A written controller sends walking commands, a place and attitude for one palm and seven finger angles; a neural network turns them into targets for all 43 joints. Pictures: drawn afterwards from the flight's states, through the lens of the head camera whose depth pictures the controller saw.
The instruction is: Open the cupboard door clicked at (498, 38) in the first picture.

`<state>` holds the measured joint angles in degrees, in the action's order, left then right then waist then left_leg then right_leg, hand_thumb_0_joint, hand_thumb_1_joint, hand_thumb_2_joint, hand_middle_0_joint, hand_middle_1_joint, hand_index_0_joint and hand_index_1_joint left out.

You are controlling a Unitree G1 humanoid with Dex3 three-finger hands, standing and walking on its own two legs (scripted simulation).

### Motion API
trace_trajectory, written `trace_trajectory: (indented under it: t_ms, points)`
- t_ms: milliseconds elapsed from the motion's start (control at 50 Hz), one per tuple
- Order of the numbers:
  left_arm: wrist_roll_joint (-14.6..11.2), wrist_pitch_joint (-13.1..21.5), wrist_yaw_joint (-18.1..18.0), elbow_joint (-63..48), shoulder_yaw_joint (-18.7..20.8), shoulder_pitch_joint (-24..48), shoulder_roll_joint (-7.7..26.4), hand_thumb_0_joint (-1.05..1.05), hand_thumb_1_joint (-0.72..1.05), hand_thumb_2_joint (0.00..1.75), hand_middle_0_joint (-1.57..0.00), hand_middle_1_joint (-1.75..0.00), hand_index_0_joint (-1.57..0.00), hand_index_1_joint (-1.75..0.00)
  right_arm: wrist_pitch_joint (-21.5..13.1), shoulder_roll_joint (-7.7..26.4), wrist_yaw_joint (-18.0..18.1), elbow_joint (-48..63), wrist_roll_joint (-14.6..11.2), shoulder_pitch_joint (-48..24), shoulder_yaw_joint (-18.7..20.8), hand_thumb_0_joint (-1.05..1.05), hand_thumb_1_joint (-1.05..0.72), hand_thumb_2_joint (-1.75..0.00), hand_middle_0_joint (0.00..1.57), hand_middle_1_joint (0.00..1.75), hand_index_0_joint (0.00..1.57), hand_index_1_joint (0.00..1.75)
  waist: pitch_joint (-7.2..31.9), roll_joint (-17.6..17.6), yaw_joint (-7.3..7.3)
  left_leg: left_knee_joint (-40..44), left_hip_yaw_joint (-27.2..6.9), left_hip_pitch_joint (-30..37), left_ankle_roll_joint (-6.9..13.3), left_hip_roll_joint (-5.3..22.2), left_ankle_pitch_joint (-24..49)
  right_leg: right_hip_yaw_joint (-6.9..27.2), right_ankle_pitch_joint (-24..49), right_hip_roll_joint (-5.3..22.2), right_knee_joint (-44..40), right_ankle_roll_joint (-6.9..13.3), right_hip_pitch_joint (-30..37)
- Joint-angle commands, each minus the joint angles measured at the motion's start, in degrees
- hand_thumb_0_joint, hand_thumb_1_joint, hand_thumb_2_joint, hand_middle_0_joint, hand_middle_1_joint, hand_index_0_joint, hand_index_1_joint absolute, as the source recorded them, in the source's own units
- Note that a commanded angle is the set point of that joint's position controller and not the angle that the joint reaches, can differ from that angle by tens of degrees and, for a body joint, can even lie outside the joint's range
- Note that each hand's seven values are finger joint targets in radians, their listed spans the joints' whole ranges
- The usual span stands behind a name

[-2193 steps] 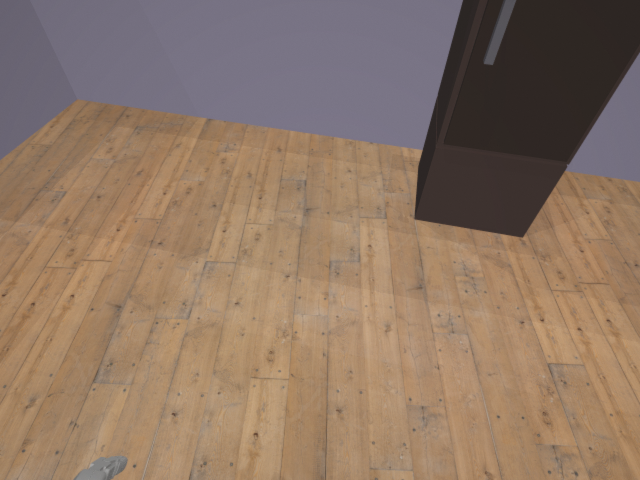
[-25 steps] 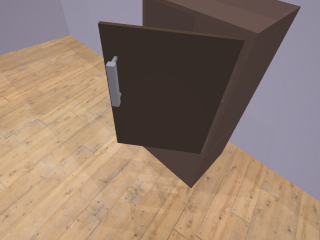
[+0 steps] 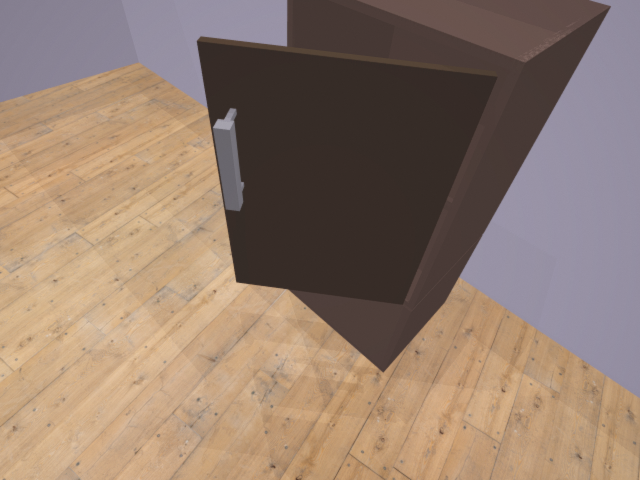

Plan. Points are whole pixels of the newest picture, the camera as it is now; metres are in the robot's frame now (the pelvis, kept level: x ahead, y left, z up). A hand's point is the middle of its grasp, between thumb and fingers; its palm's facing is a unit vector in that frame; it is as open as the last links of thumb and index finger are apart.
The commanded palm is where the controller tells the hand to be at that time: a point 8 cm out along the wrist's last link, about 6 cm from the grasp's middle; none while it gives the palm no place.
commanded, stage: come to a stop and stand still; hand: left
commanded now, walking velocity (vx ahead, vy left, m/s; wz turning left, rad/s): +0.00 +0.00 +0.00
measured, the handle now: (233, 161) +0.59 +0.19 +0.06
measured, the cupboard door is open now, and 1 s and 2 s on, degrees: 37 37 37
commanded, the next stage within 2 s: look again from close up in 1.00 s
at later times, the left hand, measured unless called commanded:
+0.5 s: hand out of the picture +0.01 +0.19 -0.18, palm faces +0.01 -0.98 -0.22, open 7.4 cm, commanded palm none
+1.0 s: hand out of the picture +0.02 +0.18 -0.18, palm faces -0.01 -0.98 -0.19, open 7.4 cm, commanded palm none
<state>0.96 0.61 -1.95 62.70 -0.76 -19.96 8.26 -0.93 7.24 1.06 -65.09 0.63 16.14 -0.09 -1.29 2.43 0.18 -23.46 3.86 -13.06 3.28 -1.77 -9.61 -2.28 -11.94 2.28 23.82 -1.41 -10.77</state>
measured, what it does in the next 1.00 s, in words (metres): stands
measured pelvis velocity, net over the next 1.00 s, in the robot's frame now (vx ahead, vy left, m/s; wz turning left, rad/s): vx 0.00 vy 0.00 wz -0.01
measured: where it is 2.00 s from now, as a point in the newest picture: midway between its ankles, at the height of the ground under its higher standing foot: outside the picture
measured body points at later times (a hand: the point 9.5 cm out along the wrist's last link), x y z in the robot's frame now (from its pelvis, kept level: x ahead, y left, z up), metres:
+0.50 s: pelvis +0.00 +0.01 -0.01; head +0.00 +0.01 +0.44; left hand +0.01 +0.24 -0.16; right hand +0.04 -0.23 -0.16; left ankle +0.04 +0.08 -0.74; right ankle +0.01 -0.14 -0.74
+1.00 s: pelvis +0.00 +0.00 +0.00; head +0.00 +0.02 +0.45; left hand +0.02 +0.23 -0.16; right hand +0.03 -0.24 -0.15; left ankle +0.04 +0.08 -0.74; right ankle +0.01 -0.14 -0.74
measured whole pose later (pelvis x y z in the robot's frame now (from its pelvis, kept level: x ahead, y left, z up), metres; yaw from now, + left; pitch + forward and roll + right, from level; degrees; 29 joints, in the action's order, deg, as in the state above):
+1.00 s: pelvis +0.00 +0.00 +0.00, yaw +0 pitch -2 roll +0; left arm 0.9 0.7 -1.4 60.8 -1.0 -16.7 11.8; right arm -1.1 10.9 0.3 -63.2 0.7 13.3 -0.4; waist -1.0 2.0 0.0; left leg -24.2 4.0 -12.5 3.1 -1.5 -10.4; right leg -2.1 -12.4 2.0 24.1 -1.3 -10.1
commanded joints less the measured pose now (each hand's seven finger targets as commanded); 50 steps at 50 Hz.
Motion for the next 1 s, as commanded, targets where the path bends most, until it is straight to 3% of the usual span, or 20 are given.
trace_trajectory:
  t_ms: [0,80,100,120,140,160,200,240,280,320,400,640,720,800,980]
  points:
    - [0.13,0.71,-0.45,-0.89,0.82,-5.26,3.77,0.0,0.9,0.9,-0.2,-0.3,-0.2,-0.3,-0.75,6.13,0.3,2.08,-0.29,2.53,1.12,0.0,-0.9,-0.9,0.2,0.3,0.2,0.3,-3.18,-2.32,0.34,8.12,-9.19,-2.58,-1.46,7.48,-7.52,4.3,0.21,3.84,-3.9,2.68,-0.99]
    - [0.05,0.84,-0.49,-1.13,0.82,-5.09,3.67,0.0,0.9,0.9,-0.2,-0.3,-0.2,-0.3,-0.78,5.89,0.32,1.94,-0.28,2.79,1.06,0.0,-0.9,-0.9,0.2,0.3,0.2,0.3,-3.04,-2.3,0.13,7.12,-8.42,-1.29,-1.56,7.26,-5.27,4.56,0.49,4.03,-4.25,2.78,-1.63]
    - [0.98,1.2,-2.37,0.54,0.39,-5.68,5.86,0.0,0.9,0.9,-0.2,-0.3,-0.2,-0.3,-0.77,8.62,-0.04,6.18,-0.44,-2.72,0.8,0.0,-0.9,-0.9,0.2,0.3,0.2,0.3,-5.84,-7.03,1.47,-2.21,-4.63,-3.26,-3.29,7.22,-2.61,4.65,0.64,4.84,-3.84,3.18,-4.62]
    - [0.74,1.99,-1.95,-1.08,0.79,-4.37,7.31,0.0,0.9,0.9,-0.2,-0.3,-0.2,-0.3,-0.67,7.36,-0.29,8.16,-0.22,-2.47,0.29,0.0,-0.9,-0.9,0.2,0.3,0.2,0.3,-5.94,-5.91,0.04,-1.72,-6.09,-3.2,-3.75,5.78,-4.6,6.4,0.25,6.4,-4.71,3.94,-6.17]
    - [0.6,2.15,-1.68,-2.4,0.76,-3.86,6.85,0.0,0.9,0.9,-0.2,-0.3,-0.2,-0.3,-1.24,6.0,-0.23,7.97,0.35,2.37,0.57,0.0,-0.9,-0.9,0.2,0.3,0.2,0.3,-0.03,-6.09,-1.29,-1.65,-7.57,-1.53,-3.16,6.49,-2.21,6.5,-2.66,6.13,-1.11,4.75,-3.93]
    - [0.3,2.19,-1.51,-2.59,0.82,-3.5,6.5,0.0,0.9,0.9,-0.2,-0.3,-0.2,-0.3,-1.33,6.62,-0.13,7.86,0.27,2.88,0.74,0.0,-0.9,-0.9,0.2,0.3,0.2,0.3,3.68,-4.36,-1.1,-1.78,-8.66,-0.21,-2.4,7.08,1.01,5.59,-1.06,5.21,0.15,4.47,-2.24]
    - [0.19,1.52,-1.14,-3.37,0.95,-2.55,6.08,0.0,0.9,0.9,-0.2,-0.3,-0.2,-0.3,-0.94,7.64,0.01,8.86,0.03,2.34,1.22,0.0,-0.9,-0.9,0.2,0.3,0.2,0.3,1.74,-3.57,-1.03,0.95,-9.79,-2.54,-1.56,7.6,-4.84,4.5,-5.09,3.92,0.74,3.91,-3.01]
    - [0.45,0.93,-0.9,-4.0,1.06,-2.19,5.75,0.0,0.9,0.9,-0.2,-0.3,-0.2,-0.3,-0.71,8.06,-0.01,9.85,0.25,1.4,1.42,0.0,-0.9,-0.9,0.2,0.3,0.2,0.3,-2.88,-3.57,-0.54,3.82,-10.82,-6.84,-1.03,7.78,-10.47,3.51,-5.58,2.97,1.64,3.72,-3.8]
    - [0.53,0.7,-0.73,-4.45,1.16,-2.77,5.77,0.0,0.9,0.9,-0.2,-0.3,-0.2,-0.3,-0.61,8.82,-0.11,10.38,0.26,0.83,1.78,0.0,-0.9,-0.9,0.2,0.3,0.2,0.3,-4.21,-3.26,-0.13,5.68,-11.52,-8.55,-0.78,7.65,-14.24,3.49,-6.01,2.54,1.97,3.61,-3.95]
    - [0.57,0.74,-0.62,-4.82,1.32,-2.91,6.17,0.0,0.9,0.9,-0.2,-0.3,-0.2,-0.3,-0.87,8.86,-0.12,10.42,0.28,0.78,1.76,0.0,-0.9,-0.9,0.2,0.3,0.2,0.3,-2.82,-4.27,0.16,6.27,-11.51,-7.62,-0.46,7.85,-12.67,3.1,-3.48,2.57,2.17,3.58,-2.55]
    - [0.34,1.11,-0.48,-5.45,1.29,-1.8,7.25,0.0,0.9,0.9,-0.2,-0.3,-0.2,-0.3,-1.15,9.99,-0.18,9.97,0.1,0.43,1.91,0.0,-0.9,-0.9,0.2,0.3,0.2,0.3,-1.69,-0.41,-0.25,4.65,-10.05,-4.16,-0.55,7.27,-8.15,4.73,-1.84,3.24,0.47,3.57,-3.39]
    - [0.19,1.19,-0.22,-5.84,1.53,0.75,10.02,0.0,0.9,0.9,-0.2,-0.3,-0.2,-0.3,-1.56,11.59,-0.26,7.79,-0.03,-2.19,1.48,0.0,-0.9,-0.9,0.2,0.3,0.2,0.3,0.12,-2.36,-0.07,3.98,-8.25,-0.98,-0.96,7.35,-0.2,5.38,2.24,4.12,-1.8,3.27,-0.88]
    - [0.24,1.06,-0.13,-5.36,1.32,1.15,10.25,0.0,0.9,0.9,-0.2,-0.3,-0.2,-0.3,-1.28,11.45,-0.33,6.8,-0.08,-2.67,1.38,0.0,-0.9,-0.9,0.2,0.3,0.2,0.3,-1.52,-1.92,-0.04,5.1,-8.48,-1.55,-1.19,7.42,-2.64,5.33,0.63,4.03,-2.86,3.17,-1.23]
    - [0.1,0.94,-0.05,-4.68,1.2,0.93,10.01,0.0,0.9,0.9,-0.2,-0.3,-0.2,-0.3,-1.28,11.83,-0.36,6.06,-0.01,-2.85,1.32,0.0,-0.9,-0.9,0.2,0.3,0.2,0.3,-0.63,-3.87,0.04,6.24,-8.79,-0.92,-1.38,7.6,-3.87,5.34,0.64,4.12,-3.02,3.02,-0.77]
    - [0.02,0.98,-0.12,-3.38,0.87,0.05,9.27,0.0,0.9,0.9,-0.2,-0.3,-0.2,-0.3,-1.11,10.84,-0.26,4.2,-0.22,-2.0,1.0,0.0,-0.9,-0.9,0.2,0.3,0.2,0.3,-0.83,-1.99,-0.02,6.28,-8.03,-0.17,-1.64,7.6,-2.72,5.38,0.96,4.41,-4.27,2.82,-0.3]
